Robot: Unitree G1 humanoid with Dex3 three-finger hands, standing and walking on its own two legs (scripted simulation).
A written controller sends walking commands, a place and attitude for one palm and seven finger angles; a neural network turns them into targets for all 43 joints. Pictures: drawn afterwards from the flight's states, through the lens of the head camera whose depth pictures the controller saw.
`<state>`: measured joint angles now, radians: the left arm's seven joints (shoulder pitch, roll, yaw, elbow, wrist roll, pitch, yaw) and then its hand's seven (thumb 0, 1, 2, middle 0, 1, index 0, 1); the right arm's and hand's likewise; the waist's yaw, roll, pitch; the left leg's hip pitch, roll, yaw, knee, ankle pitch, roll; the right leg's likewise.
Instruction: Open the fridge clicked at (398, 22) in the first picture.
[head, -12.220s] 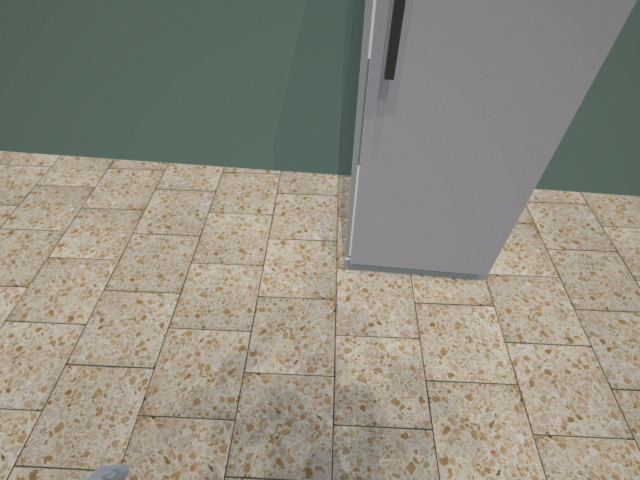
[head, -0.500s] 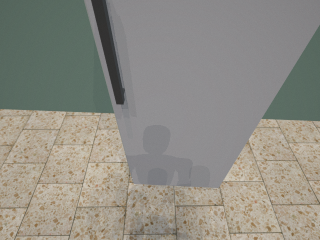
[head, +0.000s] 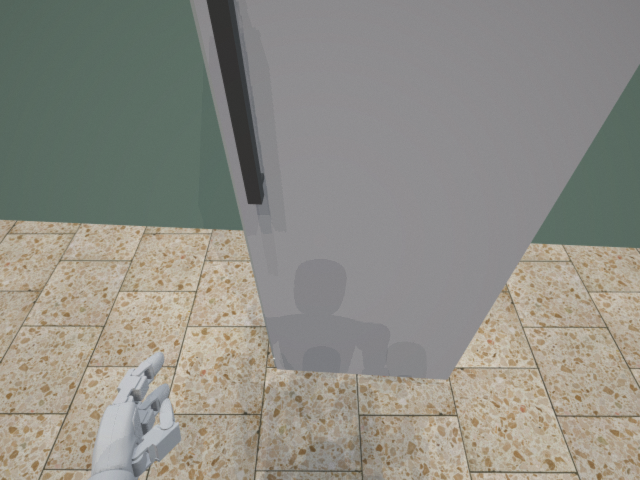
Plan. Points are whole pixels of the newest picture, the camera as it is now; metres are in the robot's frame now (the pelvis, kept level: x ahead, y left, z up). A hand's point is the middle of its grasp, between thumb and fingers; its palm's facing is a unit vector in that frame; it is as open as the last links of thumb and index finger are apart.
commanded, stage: raise the hand to about handle height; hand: left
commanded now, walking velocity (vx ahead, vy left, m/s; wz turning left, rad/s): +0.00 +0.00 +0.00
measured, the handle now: (242, 99) +0.51 +0.13 +0.23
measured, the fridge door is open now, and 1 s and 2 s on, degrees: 0 0 0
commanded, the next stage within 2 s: move the hooked fingers beside the handle in 1.94 s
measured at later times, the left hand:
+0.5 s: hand (138, 408) +0.19 +0.21 +0.05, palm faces -0.03 -1.00 -0.08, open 10.0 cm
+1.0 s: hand (66, 320) +0.23 +0.26 +0.15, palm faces +0.06 -0.99 -0.10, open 13.0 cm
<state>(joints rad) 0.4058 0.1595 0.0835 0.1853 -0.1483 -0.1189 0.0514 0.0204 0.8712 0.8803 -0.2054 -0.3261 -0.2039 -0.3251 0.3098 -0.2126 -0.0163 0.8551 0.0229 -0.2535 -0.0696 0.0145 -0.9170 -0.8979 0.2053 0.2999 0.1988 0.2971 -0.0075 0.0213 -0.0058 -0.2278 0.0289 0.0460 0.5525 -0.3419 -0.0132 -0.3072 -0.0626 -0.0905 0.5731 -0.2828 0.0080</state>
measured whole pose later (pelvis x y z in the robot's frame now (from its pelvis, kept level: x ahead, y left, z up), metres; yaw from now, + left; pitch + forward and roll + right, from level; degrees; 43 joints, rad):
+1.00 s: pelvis +0.00 +0.01 +0.00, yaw +1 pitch -1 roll -1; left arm 0.13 0.37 0.37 -0.09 -0.34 0.02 -0.38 0.00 -0.26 0.41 -0.29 -1.04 -0.29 -1.04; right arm 0.23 -0.28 0.06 0.61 0.06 -0.33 -0.10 0.02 -0.91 -0.90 0.20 0.30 0.20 0.30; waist 0.06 0.04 -0.03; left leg -0.20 0.03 0.03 0.59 -0.37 0.00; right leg -0.25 -0.06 -0.10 0.55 -0.27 0.02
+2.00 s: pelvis +0.00 +0.00 +0.01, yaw +0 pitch -3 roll +0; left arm -0.22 0.52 0.51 0.10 -0.32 0.30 -0.47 -0.01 -0.51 0.30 -0.30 -1.20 -0.30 -1.20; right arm 0.20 -0.27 0.10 0.61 0.09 -0.21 -0.10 0.01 -0.91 -0.90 0.21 0.30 0.20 0.30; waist 0.07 0.07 -0.03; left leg -0.10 0.03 0.03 0.45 -0.29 -0.01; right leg -0.17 -0.05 -0.10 0.44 -0.22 0.01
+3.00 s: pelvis +0.00 +0.00 +0.01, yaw +0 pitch -1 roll +0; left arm -0.53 0.41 0.33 0.36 -0.23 0.28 -0.31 -0.01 -0.51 0.30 -0.30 -1.20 -0.30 -1.20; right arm 0.21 -0.27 0.08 0.64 0.09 -0.15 -0.11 0.01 -0.91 -0.90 0.21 0.30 0.20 0.30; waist 0.03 0.06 -0.03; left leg -0.14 0.03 0.04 0.44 -0.28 -0.01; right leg -0.21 -0.05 -0.09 0.44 -0.21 0.01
